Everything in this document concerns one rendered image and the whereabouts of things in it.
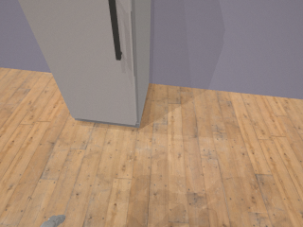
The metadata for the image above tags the fridge door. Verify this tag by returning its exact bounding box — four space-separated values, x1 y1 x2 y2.
18 0 136 126

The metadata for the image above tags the left robot hand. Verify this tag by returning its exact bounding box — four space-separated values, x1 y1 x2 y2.
40 215 66 227

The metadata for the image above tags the handle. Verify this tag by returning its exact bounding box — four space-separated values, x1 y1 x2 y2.
108 0 122 61

